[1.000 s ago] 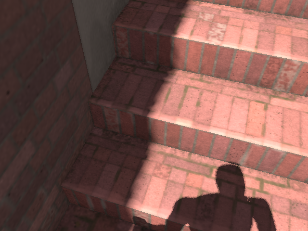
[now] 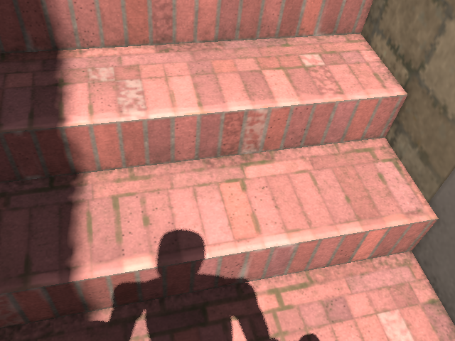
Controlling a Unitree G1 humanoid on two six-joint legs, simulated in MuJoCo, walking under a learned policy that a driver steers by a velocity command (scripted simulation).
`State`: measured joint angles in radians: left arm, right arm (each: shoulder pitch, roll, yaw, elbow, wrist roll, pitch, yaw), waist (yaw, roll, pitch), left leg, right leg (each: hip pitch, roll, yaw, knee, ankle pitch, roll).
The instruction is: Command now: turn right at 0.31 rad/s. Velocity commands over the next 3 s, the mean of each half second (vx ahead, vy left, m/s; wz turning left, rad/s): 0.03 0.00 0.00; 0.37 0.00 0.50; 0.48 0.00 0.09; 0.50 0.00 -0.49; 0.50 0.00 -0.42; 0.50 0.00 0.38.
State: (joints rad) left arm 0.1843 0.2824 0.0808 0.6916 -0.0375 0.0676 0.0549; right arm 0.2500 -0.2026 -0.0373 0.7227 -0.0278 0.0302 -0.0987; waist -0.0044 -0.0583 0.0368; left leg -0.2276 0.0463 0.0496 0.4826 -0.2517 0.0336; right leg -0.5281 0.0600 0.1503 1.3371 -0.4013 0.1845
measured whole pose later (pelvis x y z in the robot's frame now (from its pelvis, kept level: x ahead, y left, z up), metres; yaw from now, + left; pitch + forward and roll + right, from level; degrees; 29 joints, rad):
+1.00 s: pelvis +0.09 -0.01 -0.01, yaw +22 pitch +5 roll -1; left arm 0.16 0.16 0.00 0.66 0.09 -0.02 0.01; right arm 0.51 -0.20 -0.04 0.84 -0.03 -0.05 -0.03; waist -0.04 -0.05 -0.04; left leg -0.17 -0.13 -0.14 0.46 -0.35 0.12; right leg -1.10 -0.03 -0.02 2.04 -0.41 0.01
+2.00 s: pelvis +0.65 +0.20 +0.33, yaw +4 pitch +6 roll +4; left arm 0.06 0.23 0.04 0.85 0.01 -0.03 -0.07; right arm 0.49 -0.16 0.02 1.14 -0.08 -0.08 0.08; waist -0.02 -0.05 -0.12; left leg -0.29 0.02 0.25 0.54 -0.34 0.02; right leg -1.24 -0.07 0.07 1.97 -0.27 -0.27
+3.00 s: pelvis +1.24 +0.21 +0.64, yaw +7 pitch +7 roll +1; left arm 0.13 0.24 -0.01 0.89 0.07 -0.06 -0.06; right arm 0.48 -0.19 -0.01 1.07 -0.04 -0.06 0.06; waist -0.03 -0.03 -0.20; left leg -0.51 -0.15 -0.04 0.82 -0.42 0.10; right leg -1.06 -0.02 0.18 1.88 -0.04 -0.17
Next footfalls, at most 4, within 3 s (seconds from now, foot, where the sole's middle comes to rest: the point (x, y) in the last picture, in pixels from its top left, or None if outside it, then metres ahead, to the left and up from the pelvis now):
0.20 right None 0.01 -0.16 -0.78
0.72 left None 0.03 0.04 -0.78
1.20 right None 0.40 -0.01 -0.61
1.70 left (89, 225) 0.64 0.32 -0.44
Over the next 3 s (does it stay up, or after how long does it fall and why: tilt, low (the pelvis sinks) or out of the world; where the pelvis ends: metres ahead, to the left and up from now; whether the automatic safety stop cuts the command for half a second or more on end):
stays up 1.24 0.21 0.64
